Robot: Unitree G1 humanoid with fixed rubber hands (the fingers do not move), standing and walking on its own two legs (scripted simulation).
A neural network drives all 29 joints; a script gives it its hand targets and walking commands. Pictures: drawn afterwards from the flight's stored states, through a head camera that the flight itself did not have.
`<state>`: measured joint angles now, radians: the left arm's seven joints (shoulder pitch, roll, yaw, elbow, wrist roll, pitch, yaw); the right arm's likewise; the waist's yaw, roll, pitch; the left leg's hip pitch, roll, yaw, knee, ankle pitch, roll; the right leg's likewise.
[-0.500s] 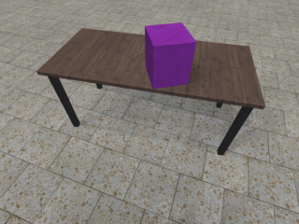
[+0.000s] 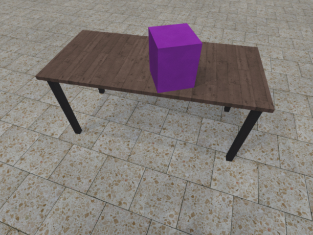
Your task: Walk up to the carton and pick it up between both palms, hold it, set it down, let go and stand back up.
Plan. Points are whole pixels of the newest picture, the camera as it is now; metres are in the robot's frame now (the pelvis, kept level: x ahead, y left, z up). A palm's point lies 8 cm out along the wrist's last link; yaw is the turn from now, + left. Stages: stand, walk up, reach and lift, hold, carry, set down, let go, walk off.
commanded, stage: stand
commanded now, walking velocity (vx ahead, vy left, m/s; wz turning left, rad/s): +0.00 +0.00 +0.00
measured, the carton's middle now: (172, 58) +0.92 -0.05 -0.07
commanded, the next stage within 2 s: none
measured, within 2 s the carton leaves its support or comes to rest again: neither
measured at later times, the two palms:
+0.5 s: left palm out of the picture -0.01 +0.23 -0.14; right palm out of the picture -0.01 -0.23 -0.14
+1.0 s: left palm out of the picture +0.00 +0.23 -0.14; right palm out of the picture -0.01 -0.23 -0.14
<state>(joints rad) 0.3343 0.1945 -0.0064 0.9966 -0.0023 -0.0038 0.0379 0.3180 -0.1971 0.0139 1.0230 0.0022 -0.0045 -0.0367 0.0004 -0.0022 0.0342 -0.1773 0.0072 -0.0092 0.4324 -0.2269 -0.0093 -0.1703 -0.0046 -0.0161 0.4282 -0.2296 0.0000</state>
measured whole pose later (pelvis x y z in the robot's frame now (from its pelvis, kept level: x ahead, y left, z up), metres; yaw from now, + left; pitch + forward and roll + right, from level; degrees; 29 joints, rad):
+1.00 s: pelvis +0.00 +0.00 +0.00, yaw -1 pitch -1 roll +0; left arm 0.33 0.18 0.00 1.04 0.00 0.00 0.04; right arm 0.32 -0.18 0.01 1.05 0.00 -0.01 -0.04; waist 0.01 -0.01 0.04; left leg -0.17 0.01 0.01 0.43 -0.23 0.00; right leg -0.18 0.00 0.01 0.43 -0.23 0.01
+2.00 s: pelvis +0.01 +0.01 +0.00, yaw -2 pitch -1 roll +0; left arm 0.31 0.17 -0.02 1.07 0.00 -0.01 0.05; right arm 0.32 -0.17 0.01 1.06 0.00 -0.01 -0.04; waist 0.00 -0.01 0.04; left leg -0.16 0.00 0.03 0.42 -0.24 0.01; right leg -0.17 -0.02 0.03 0.42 -0.23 0.02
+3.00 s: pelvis +0.00 +0.02 +0.00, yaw -3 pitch -1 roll +0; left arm 0.32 0.16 -0.01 1.08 0.00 -0.01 0.05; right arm 0.34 -0.16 0.01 1.05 0.01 -0.01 -0.04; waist 0.00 -0.01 0.03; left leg -0.16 0.00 0.05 0.42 -0.23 0.01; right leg -0.18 -0.01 0.04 0.43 -0.22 0.02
